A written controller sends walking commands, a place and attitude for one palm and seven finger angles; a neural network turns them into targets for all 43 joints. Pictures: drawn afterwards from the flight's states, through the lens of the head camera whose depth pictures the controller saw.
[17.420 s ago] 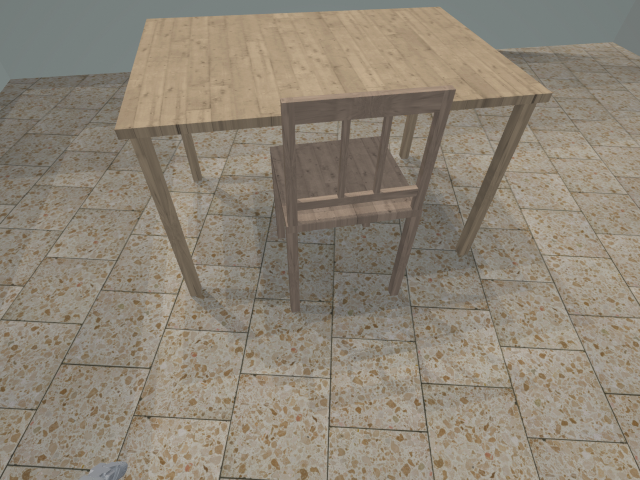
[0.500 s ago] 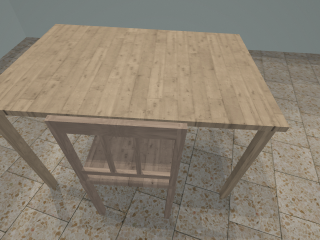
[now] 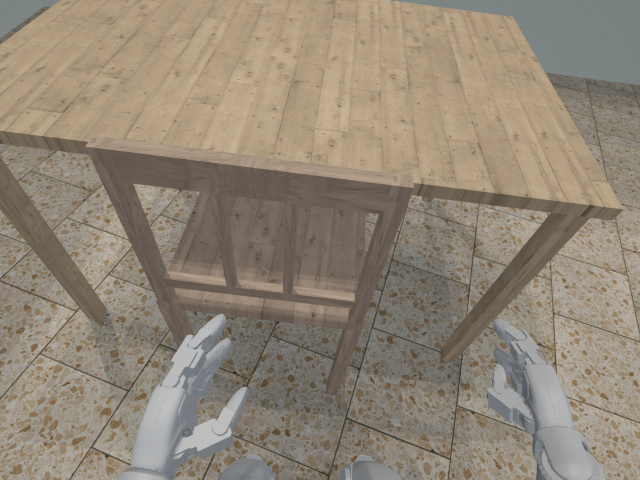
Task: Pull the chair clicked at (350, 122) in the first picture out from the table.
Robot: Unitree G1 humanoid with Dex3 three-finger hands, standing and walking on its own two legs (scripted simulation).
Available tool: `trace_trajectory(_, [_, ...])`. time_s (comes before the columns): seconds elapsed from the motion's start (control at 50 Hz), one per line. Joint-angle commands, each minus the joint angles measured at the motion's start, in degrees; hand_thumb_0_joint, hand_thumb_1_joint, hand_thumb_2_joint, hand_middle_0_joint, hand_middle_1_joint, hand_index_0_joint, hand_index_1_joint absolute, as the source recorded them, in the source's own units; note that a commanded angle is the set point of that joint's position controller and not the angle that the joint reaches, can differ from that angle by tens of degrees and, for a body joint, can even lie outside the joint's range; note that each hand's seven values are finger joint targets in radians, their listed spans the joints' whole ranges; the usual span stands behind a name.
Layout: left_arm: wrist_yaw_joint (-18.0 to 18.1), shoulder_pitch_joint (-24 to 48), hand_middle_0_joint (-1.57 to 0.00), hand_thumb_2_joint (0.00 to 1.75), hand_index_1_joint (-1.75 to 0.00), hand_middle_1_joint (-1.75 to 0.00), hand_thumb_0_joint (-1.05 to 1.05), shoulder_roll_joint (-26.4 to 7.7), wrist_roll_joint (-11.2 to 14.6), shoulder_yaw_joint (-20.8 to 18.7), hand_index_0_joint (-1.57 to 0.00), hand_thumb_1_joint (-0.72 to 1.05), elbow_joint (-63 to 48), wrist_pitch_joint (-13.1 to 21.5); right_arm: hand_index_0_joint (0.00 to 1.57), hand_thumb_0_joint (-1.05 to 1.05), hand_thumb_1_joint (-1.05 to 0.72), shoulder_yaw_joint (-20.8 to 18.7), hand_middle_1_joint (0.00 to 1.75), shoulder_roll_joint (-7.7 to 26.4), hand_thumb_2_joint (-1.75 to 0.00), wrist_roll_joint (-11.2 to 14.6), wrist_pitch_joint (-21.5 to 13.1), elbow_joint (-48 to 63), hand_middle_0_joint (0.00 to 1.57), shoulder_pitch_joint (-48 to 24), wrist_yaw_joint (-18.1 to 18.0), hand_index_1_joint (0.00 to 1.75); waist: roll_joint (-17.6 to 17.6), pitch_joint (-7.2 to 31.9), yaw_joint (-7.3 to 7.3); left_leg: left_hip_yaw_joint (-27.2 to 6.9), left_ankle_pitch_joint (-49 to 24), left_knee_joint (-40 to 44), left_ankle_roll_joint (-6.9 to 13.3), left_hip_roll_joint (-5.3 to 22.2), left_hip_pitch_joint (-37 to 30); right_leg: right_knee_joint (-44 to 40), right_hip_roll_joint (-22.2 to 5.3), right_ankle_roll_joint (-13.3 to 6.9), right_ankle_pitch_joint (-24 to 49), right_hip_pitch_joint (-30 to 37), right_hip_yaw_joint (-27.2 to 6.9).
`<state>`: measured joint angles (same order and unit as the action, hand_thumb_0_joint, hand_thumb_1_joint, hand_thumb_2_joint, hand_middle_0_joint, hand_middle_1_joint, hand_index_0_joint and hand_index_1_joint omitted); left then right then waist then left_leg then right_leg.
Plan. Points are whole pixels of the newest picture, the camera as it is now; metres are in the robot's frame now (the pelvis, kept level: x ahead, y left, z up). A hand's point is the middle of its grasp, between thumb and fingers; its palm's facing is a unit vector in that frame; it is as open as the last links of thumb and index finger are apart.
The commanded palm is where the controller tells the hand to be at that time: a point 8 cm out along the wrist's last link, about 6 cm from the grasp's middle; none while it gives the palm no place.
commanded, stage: raise the hand toward the chair's back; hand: left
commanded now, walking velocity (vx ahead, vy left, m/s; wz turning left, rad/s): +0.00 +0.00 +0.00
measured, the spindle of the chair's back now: (225, 242) +0.46 +0.19 -0.03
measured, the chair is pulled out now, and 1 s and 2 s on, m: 0.00 0.00 0.00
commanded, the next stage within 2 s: aim the fingers beside a spindle in 1.66 s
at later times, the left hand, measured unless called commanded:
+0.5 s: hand (156, 388) +0.21 +0.19 +0.04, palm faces +0.11 -0.99 -0.05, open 13.7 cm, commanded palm +0.18 +0.24 +0.03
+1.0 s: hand (154, 367) +0.23 +0.21 +0.03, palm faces -0.04 -1.00 -0.05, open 16.8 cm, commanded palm +0.21 +0.27 +0.05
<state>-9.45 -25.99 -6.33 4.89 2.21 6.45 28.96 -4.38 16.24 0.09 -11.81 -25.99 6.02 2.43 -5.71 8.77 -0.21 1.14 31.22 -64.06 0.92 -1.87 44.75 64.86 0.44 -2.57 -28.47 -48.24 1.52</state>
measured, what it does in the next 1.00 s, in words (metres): stands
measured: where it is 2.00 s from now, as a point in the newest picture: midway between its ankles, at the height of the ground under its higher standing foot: outside the picture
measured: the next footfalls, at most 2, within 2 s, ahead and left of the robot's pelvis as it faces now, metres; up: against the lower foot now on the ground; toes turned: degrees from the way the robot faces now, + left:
none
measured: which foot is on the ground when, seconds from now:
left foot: down 0.00-1.00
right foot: down 0.00-1.00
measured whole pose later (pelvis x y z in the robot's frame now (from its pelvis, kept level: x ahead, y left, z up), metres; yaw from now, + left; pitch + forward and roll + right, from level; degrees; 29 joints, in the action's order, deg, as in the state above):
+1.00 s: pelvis +0.01 +0.02 +0.00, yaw +2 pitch +16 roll -3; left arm -16.0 -19.5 -15.6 14.3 -8.3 1.0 17.6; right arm 2.8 13.2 1.9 -10.5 -28.4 11.8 -2.7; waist 1.4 9.0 0.3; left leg -2.7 32.6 -67.3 1.6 -1.4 50.3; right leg 63.3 0.9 -1.8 -28.5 -50.5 5.4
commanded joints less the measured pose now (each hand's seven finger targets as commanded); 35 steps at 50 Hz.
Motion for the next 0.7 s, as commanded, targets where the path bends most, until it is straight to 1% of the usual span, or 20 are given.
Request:
trace_trajectory(0.0, [6.4,3.8,-0.15,0.67,-0.22,-0.22,0.00,-7.1,2.6,-6.7,-0.15,0.36,-28.1,4.4,0.20,0.00,-0.90,0.1,0.30,3.2,-0.90,-0.1,0.6,9.5,0.20,-0.4,-0.7,0.30,14.3,11.5,-2.06,-1.8,-12.4,5.8,0.1,-0.2,-1.0,-6.5,-0.4,-1.1,10.3,4.3,-1.8])
trace_trajectory(0.04, [6.5,8.2,-0.14,0.65,-0.21,-0.21,0.00,-8.0,4.6,-6.1,-0.14,0.32,-36.2,7.3,0.20,0.00,-0.90,0.9,0.30,3.4,-0.90,-0.1,-0.1,8.8,0.20,0.9,-1.9,0.30,15.0,14.9,0.18,-3.7,-14.7,3.4,0.3,0.5,-3.1,-6.0,0.0,-0.7,11.2,2.8,-1.8])
trace_trajectory(0.06, [5.9,11.7,-0.14,0.64,-0.20,-0.20,0.00,-7.4,5.2,-4.0,-0.14,0.29,-37.8,8.3,0.20,0.00,-0.90,1.4,0.30,3.7,-0.90,-0.4,-0.6,8.0,0.20,1.3,-2.4,0.30,11.5,15.2,2.58,-4.4,-13.5,2.0,0.8,0.9,-2.0,-6.6,0.2,0.0,9.8,1.2,-2.5])
trace_trajectory(0.1, [2.4,11.3,-0.13,0.62,-0.20,-0.20,0.00,-4.7,5.4,0.6,-0.13,0.25,-33.8,9.0,0.20,0.00,-0.90,2.3,0.30,4.3,-0.90,0.1,-2.5,5.8,0.20,1.5,-3.3,0.30,8.7,11.6,4.56,-5.8,-11.7,0.8,1.1,1.8,-0.2,-6.5,0.4,0.3,7.5,-1.9,-1.5])
trace_trajectory(0.12, [0.1,11.9,-0.13,0.61,-0.19,-0.19,0.00,-4.0,5.8,2.5,-0.13,0.22,-32.0,8.4,0.20,0.00,-0.90,2.5,0.30,4.6,-0.90,0.2,-3.1,5.2,0.20,1.5,-3.7,0.30,8.4,10.8,5.63,-6.2,-9.7,0.2,1.3,1.9,1.1,-6.7,0.3,0.5,5.7,-2.8,-1.1])
trace_trajectory(0.16, [-4.4,8.1,-0.13,0.59,-0.19,-0.19,0.00,-4.1,6.0,3.3,-0.13,0.18,-23.9,3.9,0.20,0.00,-0.90,2.6,0.30,5.2,-0.90,0.9,-3.5,4.5,0.20,2.1,-4.6,0.30,5.8,8.7,6.25,-6.1,-6.4,0.2,1.4,1.8,4.1,-8.2,0.2,0.6,2.5,-2.7,-1.2])
trace_trajectory(0.18, [-6.2,4.9,-0.13,0.58,-0.18,-0.18,0.00,-4.9,6.4,2.3,-0.13,0.15,-20.8,0.8,0.20,0.00,-0.90,2.6,0.30,5.3,-0.90,1.4,-3.2,4.7,0.20,3.0,-5.0,0.30,3.3,9.2,5.44,-6.1,-4.9,1.1,1.2,1.6,5.6,-8.8,0.0,0.8,1.0,-1.3,-0.8])
trace_trajectory(0.22, [-8.2,-0.2,-0.12,0.56,-0.18,-0.18,0.00,-9.9,6.5,-3.0,-0.12,0.11,-16.4,-6.7,0.20,0.00,-0.90,2.5,0.30,5.5,-0.90,2.5,-2.0,6.2,0.20,1.9,-5.7,0.30,0.4,10.9,2.44,-5.1,-3.0,2.8,0.9,0.8,8.0,-11.0,-0.7,1.2,-2.6,2.9,-1.9])
trace_trajectory(0.26, [-7.3,-2.8,-0.12,0.54,-0.17,-0.17,0.00,-15.6,6.7,-10.9,-0.12,0.06,-15.2,-13.1,0.20,0.00,-0.90,2.4,0.30,5.3,-0.90,3.0,-0.4,7.6,0.20,-0.8,-6.1,0.30,2.3,13.1,-1.78,-4.3,-4.0,5.3,0.6,0.2,7.4,-11.2,-1.0,0.9,-2.9,7.3,-2.1])
trace_trajectory(0.28, [-6.2,-1.2,-0.11,0.53,-0.16,-0.16,0.00,-14.3,7.7,-11.4,-0.11,0.04,-20.7,-14.6,0.20,0.00,-0.90,2.8,0.30,4.5,-0.90,2.9,0.2,9.2,0.20,-0.9,-6.0,0.30,3.2,16.5,-2.62,-4.2,-6.1,6.3,0.6,-0.2,5.7,-10.9,-1.3,0.9,-0.4,9.8,-1.9])
trace_trajectory(0.3, [-4.2,-1.5,-0.11,0.52,-0.16,-0.16,0.00,-14.0,8.9,-13.4,-0.11,0.01,-23.6,-15.5,0.20,0.00,-0.90,2.7,0.30,3.4,-0.90,2.8,0.6,9.6,0.20,-1.4,-6.1,0.30,4.8,17.3,-3.69,-3.9,-8.1,7.0,0.4,-0.1,4.3,-10.6,-1.2,0.8,2.1,11.5,-1.5])
trace_trajectory(0.34, [0.7,-0.7,-0.11,0.50,-0.15,-0.15,0.00,-12.1,11.0,-14.8,-0.11,-0.03,-28.6,-14.1,0.20,0.00,-0.90,2.7,0.30,2.0,-0.90,2.4,0.4,9.3,0.20,-0.3,-6.2,0.30,4.7,16.9,-3.92,-3.9,-12.0,7.2,0.3,0.3,2.8,-10.3,-0.7,0.7,6.9,13.0,-0.7])
trace_trajectory(0.36, [3.2,-0.8,-0.10,0.49,-0.15,-0.15,0.00,-12.9,11.2,-16.4,-0.10,-0.06,-29.4,-12.3,0.20,0.00,-0.90,2.7,0.30,1.7,-0.90,2.0,0.1,8.5,0.20,0.1,-6.2,0.30,4.5,16.0,-4.23,-4.3,-13.1,7.2,0.1,0.7,2.8,-9.9,-0.2,0.5,8.1,12.5,-0.1])
trace_trajectory(0.4, [5.8,0.0,-0.10,0.47,-0.14,-0.14,0.00,-11.4,10.3,-14.5,-0.10,-0.10,-30.1,-7.2,0.20,0.00,-0.90,2.6,0.30,1.6,-0.90,1.3,-1.0,6.7,0.20,2.1,-5.7,0.30,6.0,13.2,-2.50,-4.6,-14.3,6.8,0.0,1.2,3.1,-8.9,-0.1,0.2,8.9,9.0,0.5])
trace_trajectory(0.46, [4.9,4.1,-0.09,0.44,-0.13,-0.13,0.00,-10.0,7.0,-8.6,-0.09,-0.17,-26.9,-0.2,0.20,0.00,-0.90,2.4,0.30,3.1,-0.90,0.5,-2.7,4.4,0.20,2.9,-4.7,0.30,7.6,8.6,1.61,-5.0,-12.0,4.8,0.4,1.6,3.9,-7.8,-0.2,0.3,5.8,1.9,0.7])
trace_trajectory(0.52, [-0.3,2.2,-0.09,0.41,-0.12,-0.12,0.00,-8.2,6.9,-4.6,-0.09,-0.24,-20.1,0.7,0.20,0.00,-0.90,1.9,0.30,4.9,-0.90,1.3,-3.7,3.9,0.20,3.9,-4.9,0.30,7.1,6.9,3.60,-4.8,-6.3,4.1,0.5,1.6,5.6,-9.3,-0.7,0.4,0.3,-0.5,-0.1])
trace_trajectory(0.56, [-3.4,0.8,-0.08,0.39,-0.11,-0.11,0.00,-10.0,7.4,-5.5,-0.08,-0.29,-17.4,-1.9,0.20,0.00,-0.90,1.7,0.30,6.0,-0.90,2.1,-3.6,4.8,0.20,4.2,-5.5,0.30,6.8,7.6,2.95,-4.8,-4.7,5.4,0.7,1.4,5.4,-10.7,-0.8,0.4,-1.6,1.2,-0.6])
trace_trajectory(0.6, [-4.5,2.1,-0.08,0.37,-0.11,-0.11,0.00,-14.5,8.2,-9.6,-0.08,-0.34,-21.1,-4.3,0.20,0.00,-0.90,1.4,0.30,6.5,-0.90,2.5,-3.3,6.0,0.20,4.4,-6.2,0.30,8.0,11.4,1.34,-4.7,-5.9,7.0,0.7,1.2,3.2,-11.4,-1.0,0.4,-0.4,4.7,-0.7])
trace_trajectory(0.66, [-1.5,2.0,-0.07,0.34,-0.09,-0.09,0.00,-19.6,9.3,-17.5,-0.07,-0.41,-27.5,-6.0,0.20,0.00,-0.90,1.1,0.30,5.4,-0.90,2.1,-2.6,6.3,0.20,4.4,-6.7,0.30,11.8,17.3,-1.31,-4.6,-15.4,8.4,0.1,1.2,-2.3,-9.6,-0.4,0.2,9.5,9.6,0.8])
trace_trajectory(0.68, [-0.2,2.0,-0.07,0.33,-0.09,-0.09,0.00,-17.4,10.0,-16.9,-0.07,-0.43,-29.1,-5.7,0.20,0.00,-0.90,1.5,0.30,4.6,-0.90,1.9,-2.3,6.6,0.20,4.5,-6.6,0.30,12.0,16.9,-1.33,-4.7,-18.5,8.6,-0.1,1.2,-3.6,-9.4,-0.4,0.1,12.2,10.0,1.2])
